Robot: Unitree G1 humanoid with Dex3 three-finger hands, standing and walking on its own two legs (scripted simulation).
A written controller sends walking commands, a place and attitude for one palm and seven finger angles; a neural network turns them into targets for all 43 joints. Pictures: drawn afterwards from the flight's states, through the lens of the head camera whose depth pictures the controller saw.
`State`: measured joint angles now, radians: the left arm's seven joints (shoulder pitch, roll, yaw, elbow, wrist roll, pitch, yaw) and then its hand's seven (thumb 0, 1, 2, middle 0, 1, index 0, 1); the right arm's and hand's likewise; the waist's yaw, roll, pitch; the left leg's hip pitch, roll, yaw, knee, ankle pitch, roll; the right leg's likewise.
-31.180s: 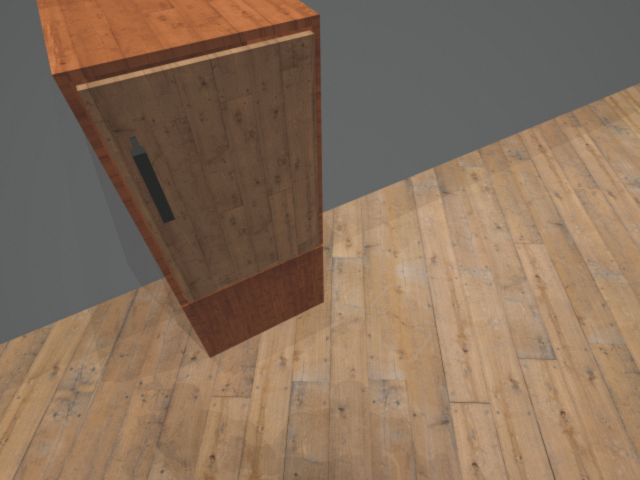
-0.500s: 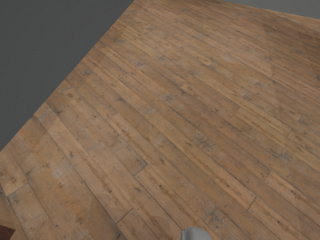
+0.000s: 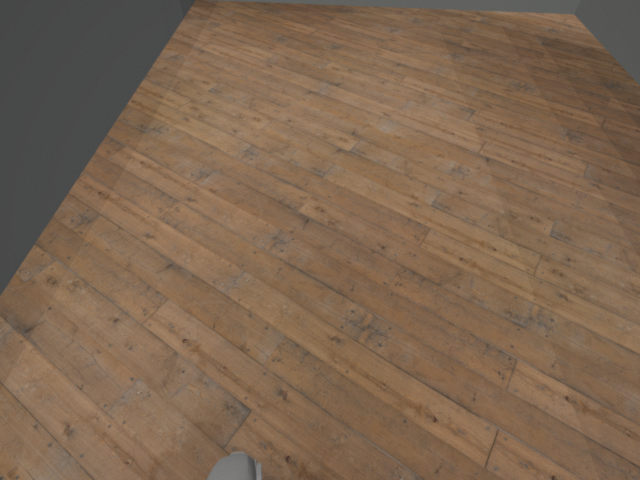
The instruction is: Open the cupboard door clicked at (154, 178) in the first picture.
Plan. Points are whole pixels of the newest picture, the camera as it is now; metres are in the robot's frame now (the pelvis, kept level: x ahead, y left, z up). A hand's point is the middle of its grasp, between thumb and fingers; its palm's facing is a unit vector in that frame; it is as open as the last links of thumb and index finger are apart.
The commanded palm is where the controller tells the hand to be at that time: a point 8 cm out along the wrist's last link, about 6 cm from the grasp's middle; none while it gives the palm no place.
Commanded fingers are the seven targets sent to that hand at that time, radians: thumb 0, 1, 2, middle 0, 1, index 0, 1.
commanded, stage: walk to a spot facing it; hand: left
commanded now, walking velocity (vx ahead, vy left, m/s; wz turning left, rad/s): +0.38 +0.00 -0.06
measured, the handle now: out of the picture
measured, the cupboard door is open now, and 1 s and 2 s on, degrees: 42 42 42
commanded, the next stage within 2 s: turn to face it in 0.48 s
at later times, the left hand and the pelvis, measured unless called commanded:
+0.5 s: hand (190, 393) +0.28 +0.21 -0.17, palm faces -0.04 -0.99 -0.15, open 7.4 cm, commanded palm none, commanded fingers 0.00 0.90 0.90 -0.20 -0.30 -0.20 -0.30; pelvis +0.24 +0.04 +0.00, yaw -7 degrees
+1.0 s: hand (255, 269) +0.52 +0.14 -0.17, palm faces +0.00 -0.99 -0.14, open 7.2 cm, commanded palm none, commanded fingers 0.00 0.90 0.90 -0.20 -0.30 -0.20 -0.30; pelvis +0.40 -0.02 -0.01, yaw +0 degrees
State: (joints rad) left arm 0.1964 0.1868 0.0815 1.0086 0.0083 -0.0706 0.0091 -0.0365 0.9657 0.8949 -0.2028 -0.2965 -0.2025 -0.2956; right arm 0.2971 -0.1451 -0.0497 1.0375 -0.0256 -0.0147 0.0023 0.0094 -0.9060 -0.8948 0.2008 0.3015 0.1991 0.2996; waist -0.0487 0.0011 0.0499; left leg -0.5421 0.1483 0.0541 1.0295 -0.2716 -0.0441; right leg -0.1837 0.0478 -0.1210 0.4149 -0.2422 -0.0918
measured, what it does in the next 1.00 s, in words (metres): walks ahead: left foot, then right foot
